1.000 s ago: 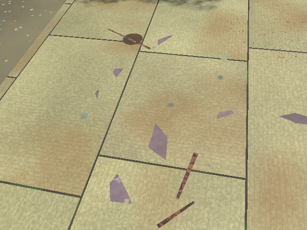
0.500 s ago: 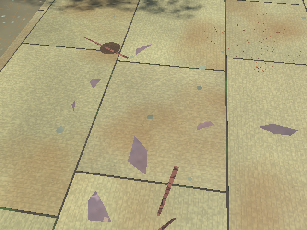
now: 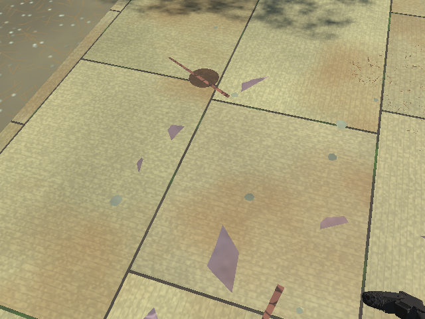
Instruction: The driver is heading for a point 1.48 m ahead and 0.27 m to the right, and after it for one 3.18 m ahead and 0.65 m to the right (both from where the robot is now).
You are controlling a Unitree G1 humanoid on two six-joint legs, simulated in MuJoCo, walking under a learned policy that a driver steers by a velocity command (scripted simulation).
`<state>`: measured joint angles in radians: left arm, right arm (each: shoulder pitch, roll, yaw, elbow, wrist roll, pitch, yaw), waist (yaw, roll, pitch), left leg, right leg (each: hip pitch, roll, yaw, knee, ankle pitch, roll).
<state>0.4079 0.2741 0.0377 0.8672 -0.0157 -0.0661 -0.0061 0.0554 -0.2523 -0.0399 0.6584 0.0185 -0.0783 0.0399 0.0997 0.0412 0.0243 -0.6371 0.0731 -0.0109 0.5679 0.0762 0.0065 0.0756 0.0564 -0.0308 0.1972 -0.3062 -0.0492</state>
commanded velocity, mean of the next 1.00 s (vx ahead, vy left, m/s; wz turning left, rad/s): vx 0.50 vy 0.00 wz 0.00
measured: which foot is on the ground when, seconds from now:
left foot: up 0.00-0.08, down 0.10-0.64, up 0.66-1.00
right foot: down 0.00-0.12, up 0.14-0.60, down 0.62-1.00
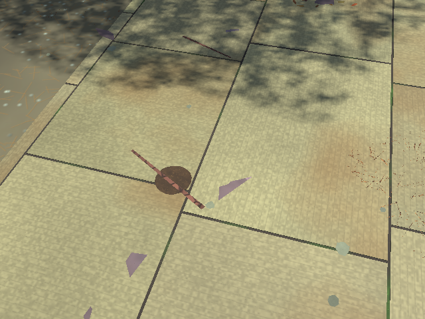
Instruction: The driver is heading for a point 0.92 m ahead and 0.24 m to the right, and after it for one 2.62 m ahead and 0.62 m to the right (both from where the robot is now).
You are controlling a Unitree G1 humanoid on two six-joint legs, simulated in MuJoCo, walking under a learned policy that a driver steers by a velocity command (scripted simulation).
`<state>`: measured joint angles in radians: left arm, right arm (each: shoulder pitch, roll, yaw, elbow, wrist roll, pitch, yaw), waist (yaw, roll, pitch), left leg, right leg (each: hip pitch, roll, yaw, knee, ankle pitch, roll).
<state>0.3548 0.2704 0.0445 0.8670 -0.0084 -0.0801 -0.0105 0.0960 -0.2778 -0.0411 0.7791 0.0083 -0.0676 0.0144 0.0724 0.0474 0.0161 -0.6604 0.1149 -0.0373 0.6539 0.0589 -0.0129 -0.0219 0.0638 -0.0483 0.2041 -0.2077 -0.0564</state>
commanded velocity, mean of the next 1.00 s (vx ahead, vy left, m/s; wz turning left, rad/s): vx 0.50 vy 0.00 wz -0.42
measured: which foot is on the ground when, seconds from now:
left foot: up 0.00-0.14, down 0.16-0.68, up 0.70-1.00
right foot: down 0.00-0.18, up 0.20-0.68, down 0.70-1.00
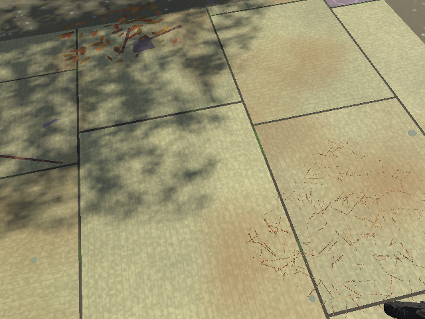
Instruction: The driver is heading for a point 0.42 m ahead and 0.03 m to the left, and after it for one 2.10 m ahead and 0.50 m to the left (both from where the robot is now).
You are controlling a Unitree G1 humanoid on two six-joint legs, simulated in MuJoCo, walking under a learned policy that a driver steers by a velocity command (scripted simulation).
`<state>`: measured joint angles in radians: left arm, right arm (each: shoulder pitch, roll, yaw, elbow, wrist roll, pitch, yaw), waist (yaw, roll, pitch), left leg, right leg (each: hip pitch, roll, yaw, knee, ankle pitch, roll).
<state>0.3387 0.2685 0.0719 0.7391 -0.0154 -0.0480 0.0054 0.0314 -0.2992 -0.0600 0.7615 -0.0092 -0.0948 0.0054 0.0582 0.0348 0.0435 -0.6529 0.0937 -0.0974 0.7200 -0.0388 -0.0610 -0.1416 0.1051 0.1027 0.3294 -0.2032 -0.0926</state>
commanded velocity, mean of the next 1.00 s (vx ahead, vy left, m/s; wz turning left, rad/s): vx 0.25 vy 0.00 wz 0.17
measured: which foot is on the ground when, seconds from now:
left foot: up 0.00-0.16, down 0.18-0.64, up 0.66-1.00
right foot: down 0.00-0.18, up 0.20-0.62, down 0.64-1.00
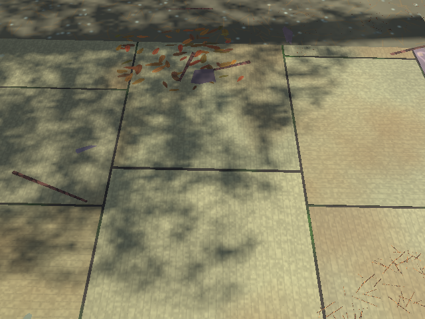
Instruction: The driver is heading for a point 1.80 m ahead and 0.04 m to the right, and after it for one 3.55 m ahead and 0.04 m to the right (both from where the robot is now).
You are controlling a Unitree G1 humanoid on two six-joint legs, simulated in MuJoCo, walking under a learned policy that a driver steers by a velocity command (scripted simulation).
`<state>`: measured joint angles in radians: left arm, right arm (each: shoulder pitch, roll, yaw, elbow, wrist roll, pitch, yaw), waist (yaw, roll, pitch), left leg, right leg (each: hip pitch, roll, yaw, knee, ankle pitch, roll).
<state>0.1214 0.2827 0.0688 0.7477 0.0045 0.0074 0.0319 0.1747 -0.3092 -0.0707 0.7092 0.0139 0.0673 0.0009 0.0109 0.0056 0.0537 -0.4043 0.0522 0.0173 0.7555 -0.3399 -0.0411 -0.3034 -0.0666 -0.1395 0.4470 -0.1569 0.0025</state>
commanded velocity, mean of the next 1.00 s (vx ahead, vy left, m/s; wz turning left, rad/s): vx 0.02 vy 0.00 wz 0.20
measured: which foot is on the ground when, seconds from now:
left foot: up 0.00-0.02, down 0.04-1.00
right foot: down 0.00-0.04, up 0.06-0.46, down 0.48-1.00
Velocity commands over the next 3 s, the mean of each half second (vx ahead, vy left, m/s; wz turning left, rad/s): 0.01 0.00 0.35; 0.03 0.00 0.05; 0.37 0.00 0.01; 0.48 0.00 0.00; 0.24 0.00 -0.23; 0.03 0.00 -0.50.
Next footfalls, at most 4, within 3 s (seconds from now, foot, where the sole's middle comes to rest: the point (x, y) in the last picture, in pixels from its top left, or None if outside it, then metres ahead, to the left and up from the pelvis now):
0.04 left None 0.05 0.12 -0.77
0.48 right None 0.07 -0.11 -0.77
1.60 right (231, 312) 0.47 -0.03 -0.77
2.12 left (147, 231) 0.74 0.25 -0.77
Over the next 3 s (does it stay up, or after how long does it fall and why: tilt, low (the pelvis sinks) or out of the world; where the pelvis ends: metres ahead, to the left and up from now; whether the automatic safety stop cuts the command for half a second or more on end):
stays up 0.73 0.10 0.01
